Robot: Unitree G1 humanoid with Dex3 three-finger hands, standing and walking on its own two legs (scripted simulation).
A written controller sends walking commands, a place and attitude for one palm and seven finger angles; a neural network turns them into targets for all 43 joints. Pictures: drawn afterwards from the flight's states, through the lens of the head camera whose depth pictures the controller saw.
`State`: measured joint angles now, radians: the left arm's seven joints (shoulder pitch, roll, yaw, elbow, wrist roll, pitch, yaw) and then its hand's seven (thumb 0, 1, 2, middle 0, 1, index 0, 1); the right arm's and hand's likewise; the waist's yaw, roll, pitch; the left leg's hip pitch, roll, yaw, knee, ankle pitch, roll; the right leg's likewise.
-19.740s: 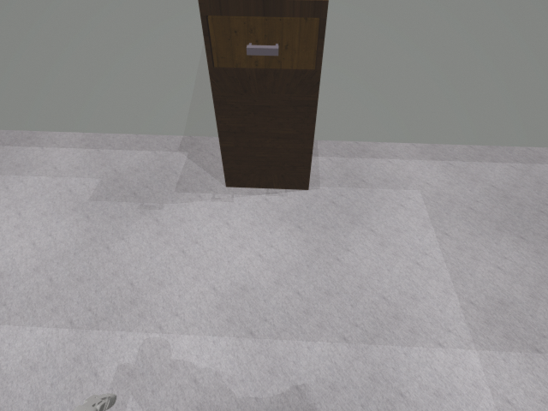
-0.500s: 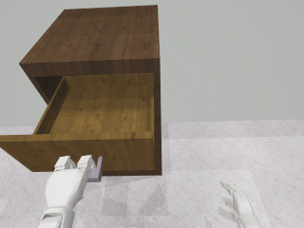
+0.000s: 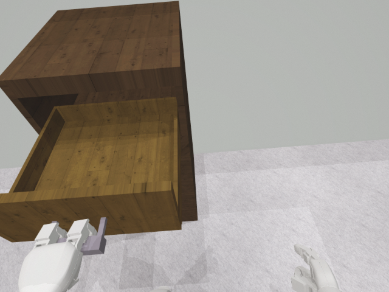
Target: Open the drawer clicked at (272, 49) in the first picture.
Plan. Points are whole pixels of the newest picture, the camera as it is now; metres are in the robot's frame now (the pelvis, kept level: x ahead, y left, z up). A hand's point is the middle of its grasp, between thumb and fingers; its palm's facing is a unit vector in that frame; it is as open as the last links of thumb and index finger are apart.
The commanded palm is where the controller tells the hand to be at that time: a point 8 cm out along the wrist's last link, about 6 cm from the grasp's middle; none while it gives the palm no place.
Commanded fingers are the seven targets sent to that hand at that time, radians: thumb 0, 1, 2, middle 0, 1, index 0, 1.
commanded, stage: pull the drawer open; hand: left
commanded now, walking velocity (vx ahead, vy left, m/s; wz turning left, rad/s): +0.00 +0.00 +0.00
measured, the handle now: (75, 235) +0.22 +0.25 +0.03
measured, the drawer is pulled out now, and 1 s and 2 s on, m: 0.30 0.30 0.30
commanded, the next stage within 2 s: open the thumb to release the handle in 0.20 s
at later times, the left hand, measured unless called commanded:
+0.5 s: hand (73, 265) +0.17 +0.24 +0.01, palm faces +0.05 -0.09 -0.99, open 6.7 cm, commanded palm +0.15 +0.25 +0.07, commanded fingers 0.00 0.13 0.57 -0.34 -1.27 -0.34 -1.27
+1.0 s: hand (71, 269) +0.17 +0.24 +0.01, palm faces +0.02 -0.11 -0.99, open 13.6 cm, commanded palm +0.15 +0.25 +0.06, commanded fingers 0.00 -0.50 0.30 -0.30 -1.20 -0.30 -1.20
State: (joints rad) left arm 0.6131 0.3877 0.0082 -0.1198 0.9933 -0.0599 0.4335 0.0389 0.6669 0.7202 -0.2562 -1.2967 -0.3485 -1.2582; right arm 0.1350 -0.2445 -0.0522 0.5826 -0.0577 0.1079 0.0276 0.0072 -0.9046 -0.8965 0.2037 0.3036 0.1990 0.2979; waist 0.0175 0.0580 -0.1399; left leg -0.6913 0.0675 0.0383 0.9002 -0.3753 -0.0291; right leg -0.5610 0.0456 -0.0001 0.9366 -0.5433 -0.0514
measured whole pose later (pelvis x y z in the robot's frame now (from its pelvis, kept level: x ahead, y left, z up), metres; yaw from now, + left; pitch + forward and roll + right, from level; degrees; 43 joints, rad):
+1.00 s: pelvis -0.02 +0.00 +0.00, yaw +2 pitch +8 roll +0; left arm 0.46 0.36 -0.05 -0.05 1.02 -0.03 0.43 0.00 -0.46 0.32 -0.32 -1.20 -0.32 -1.20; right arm 0.13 -0.24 -0.04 0.59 -0.04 0.09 -0.02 0.01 -0.90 -0.90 0.20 0.30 0.20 0.30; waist 0.05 0.07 -0.12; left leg -0.69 0.05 0.00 0.88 -0.34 -0.02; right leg -0.54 0.03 -0.03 0.92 -0.52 -0.05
